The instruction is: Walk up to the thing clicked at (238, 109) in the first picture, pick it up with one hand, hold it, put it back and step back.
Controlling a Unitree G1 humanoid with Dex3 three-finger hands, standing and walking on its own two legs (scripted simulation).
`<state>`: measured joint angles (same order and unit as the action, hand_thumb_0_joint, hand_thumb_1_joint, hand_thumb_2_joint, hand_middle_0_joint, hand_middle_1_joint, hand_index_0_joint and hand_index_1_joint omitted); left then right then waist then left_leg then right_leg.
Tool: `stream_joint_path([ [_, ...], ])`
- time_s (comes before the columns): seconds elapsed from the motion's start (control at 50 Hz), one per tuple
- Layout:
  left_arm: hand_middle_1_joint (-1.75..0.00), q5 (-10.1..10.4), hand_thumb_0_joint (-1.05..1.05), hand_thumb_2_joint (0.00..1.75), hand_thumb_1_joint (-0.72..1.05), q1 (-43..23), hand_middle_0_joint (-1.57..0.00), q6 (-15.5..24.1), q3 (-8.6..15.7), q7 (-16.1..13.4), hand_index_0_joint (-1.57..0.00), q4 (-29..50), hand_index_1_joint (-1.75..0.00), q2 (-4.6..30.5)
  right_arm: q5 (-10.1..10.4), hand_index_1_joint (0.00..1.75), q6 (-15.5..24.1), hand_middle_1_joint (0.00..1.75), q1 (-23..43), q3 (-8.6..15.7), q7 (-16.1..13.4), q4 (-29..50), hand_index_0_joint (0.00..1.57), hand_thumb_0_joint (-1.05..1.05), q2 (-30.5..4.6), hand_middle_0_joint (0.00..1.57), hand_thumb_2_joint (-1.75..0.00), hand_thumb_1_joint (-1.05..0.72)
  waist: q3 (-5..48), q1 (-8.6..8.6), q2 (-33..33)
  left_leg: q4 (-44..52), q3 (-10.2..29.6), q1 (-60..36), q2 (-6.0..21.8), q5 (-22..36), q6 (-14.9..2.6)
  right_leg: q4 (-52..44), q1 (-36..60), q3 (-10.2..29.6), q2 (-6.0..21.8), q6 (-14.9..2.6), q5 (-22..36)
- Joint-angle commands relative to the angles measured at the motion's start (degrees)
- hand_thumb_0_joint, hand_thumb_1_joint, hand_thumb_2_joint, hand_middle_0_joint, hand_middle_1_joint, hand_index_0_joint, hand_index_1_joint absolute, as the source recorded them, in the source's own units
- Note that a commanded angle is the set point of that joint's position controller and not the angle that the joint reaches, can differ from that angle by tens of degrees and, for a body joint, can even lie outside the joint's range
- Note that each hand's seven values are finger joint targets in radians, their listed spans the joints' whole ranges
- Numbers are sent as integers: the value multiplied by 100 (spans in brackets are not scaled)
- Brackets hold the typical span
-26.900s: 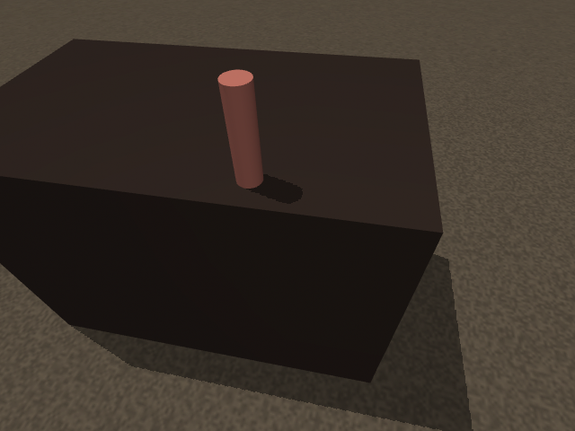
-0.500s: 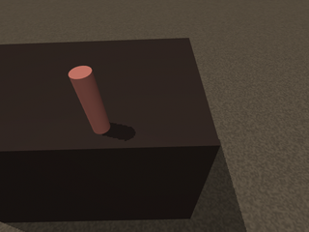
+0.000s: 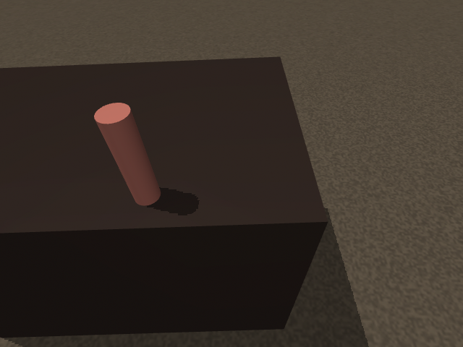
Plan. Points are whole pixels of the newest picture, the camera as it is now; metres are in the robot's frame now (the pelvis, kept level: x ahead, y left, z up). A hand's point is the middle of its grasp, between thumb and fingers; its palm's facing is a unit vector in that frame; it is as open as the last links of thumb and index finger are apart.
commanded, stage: stand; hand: left
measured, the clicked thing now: (132, 160) +0.41 +0.20 +0.12
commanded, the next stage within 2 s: none
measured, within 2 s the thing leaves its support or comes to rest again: neither
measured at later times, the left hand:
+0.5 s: hand out of the picture +0.08 +0.25 -0.16, palm faces -0.04 -0.94 -0.35, open 7.8 cm
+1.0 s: hand out of the picture +0.07 +0.25 -0.16, palm faces -0.05 -0.94 -0.35, open 7.4 cm
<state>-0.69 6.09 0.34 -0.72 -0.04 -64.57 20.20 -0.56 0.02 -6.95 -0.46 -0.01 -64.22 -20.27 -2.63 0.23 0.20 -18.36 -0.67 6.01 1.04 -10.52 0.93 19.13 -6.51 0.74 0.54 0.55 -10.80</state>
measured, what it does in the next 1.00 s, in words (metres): stands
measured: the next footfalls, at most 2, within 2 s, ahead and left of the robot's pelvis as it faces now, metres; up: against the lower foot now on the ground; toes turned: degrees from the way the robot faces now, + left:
none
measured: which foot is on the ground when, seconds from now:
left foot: down 0.00-1.00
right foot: down 0.00-1.00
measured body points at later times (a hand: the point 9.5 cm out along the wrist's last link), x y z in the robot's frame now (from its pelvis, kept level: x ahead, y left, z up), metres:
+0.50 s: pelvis +0.00 +0.00 +0.00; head +0.01 +0.00 +0.45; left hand +0.08 +0.30 -0.13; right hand +0.07 -0.30 -0.13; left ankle +0.00 +0.13 -0.75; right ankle +0.00 -0.12 -0.75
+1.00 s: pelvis +0.00 +0.00 +0.00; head +0.01 +0.00 +0.45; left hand +0.08 +0.30 -0.13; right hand +0.06 -0.30 -0.13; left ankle -0.01 +0.13 -0.75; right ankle +0.00 -0.12 -0.75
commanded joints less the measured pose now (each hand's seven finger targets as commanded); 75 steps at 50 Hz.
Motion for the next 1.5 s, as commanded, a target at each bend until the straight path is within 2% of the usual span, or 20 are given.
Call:
stream_joint_path([
  [0.0, -30, 13, 0, 50, -13, -202, -20, 129, 225, -77, -20, 273, -30, 1283, 4, 30, 140, 30, 203, 248, -52, 312, 20, 0, -1183, 20, -90, -90, 378, -11, -14, 317, 528, -106, 643, 727, -143, -292, 35, 486, 670, -179, 846],
  [0.1, -30, 11, 0, 90, 27, -181, -20, 139, 220, -72, -20, 309, -30, 1250, -10, 30, 149, 30, 173, 249, -57, 312, 20, 0, -1212, 20, -90, -90, 489, -22, 29, 258, 488, -181, 653, 865, -151, -293, 58, 490, 690, -169, 1050],
  [0.14, -30, 15, 0, 90, 43, -198, -20, 138, 235, -80, -20, 313, -30, 1290, -3, 30, 155, 30, 166, 261, -63, 324, 20, 0, -1191, 20, -90, -90, 586, 3, -22, 230, 469, -276, 669, 1084, -149, -214, 126, 484, 705, -190, 1272],
  [0.26, -30, 17, 0, 90, 90, -159, -20, 134, 209, -77, -20, 309, -30, 1232, 0, 30, 150, 30, 205, 266, -74, 307, 20, 0, -1226, 20, -90, -90, 512, -21, 24, 198, 459, -314, 686, 1135, -160, -256, 76, 473, 688, -170, 1304],
  [0.4, -30, 24, 0, 90, 90, -141, -20, 129, 224, -79, -20, 310, -30, 1248, -9, 30, 132, 30, 192, 261, -61, 316, 20, 0, -1186, 20, -90, -90, 282, -18, 15, 313, 452, -173, 653, 754, -145, -338, -62, 492, 657, -173, 924],
  [0.44, -30, 12, 0, 90, 90, -146, -20, 138, 231, -79, -20, 350, -30, 1256, -3, 30, 139, 30, 184, 276, -63, 325, 20, 0, -1211, 20, -90, -90, 413, -23, 30, 270, 434, -227, 667, 829, -166, -321, 23, 515, 684, -181, 1087],
  [0.64, -30, 13, 0, 90, 90, -148, -20, 134, 242, -73, -20, 342, -30, 1268, -13, 30, 134, 30, 151, 280, -54, 320, 20, 0, -1177, 20, -90, -90, 286, 0, 34, 346, 435, -89, 640, 526, -156, -386, -10, 543, 667, -182, 795],
  [1.06, -30, 15, 0, 90, 90, -100, -20, 135, 225, -74, -20, 365, -30, 1226, -9, 30, 131, 30, 123, 297, -51, 298, 20, 0, -1185, 20, -90, -90, 348, -5, -28, 289, 415, -217, 668, 660, -176, -344, -64, 571, 659, -183, 956],
  [1.2, -30, 11, 0, 90, 90, -88, -20, 134, 237, -75, -20, 365, -30, 1268, 0, 30, 132, 30, 159, 302, -45, 300, 20, 0, -1184, 20, -90, -90, 284, -4, -19, 330, 440, -242, 673, 587, -158, -367, -146, 562, 638, -180, 787],
  [1.34, -30, 18, 0, 90, 90, -73, -20, 136, 233, -59, -20, 365, -30, 1235, -3, 30, 144, 30, 162, 295, -41, 296, 20, 0, -1188, 20, -90, -90, 360, -14, 54, 315, 406, -216, 675, 582, -162, -344, -27, 590, 666, -185, 884],
  [1.38, -30, 14, 0, 90, 90, -105, -20, 140, 237, -67, -20, 382, -30, 1253, 0, 30, 150, 30, 159, 302, -43, 311, 20, 0, -1176, 20, -90, -90, 446, 5, 22, 291, 425, -288, 694, 831, -156, -289, -9, 557, 664, -193, 1049],
  [1.48, -30, 4, 0, 90, 90, -84, -20, 139, 233, -74, -20, 397, -30, 1234, -3, 30, 151, 30, 162, 311, -55, 299, 20, 0, -1217, 20, -90, -90, 469, -8, 25, 237, 387, -358, 707, 970, -175, -268, 6, 551, 671, -182, 1269],
])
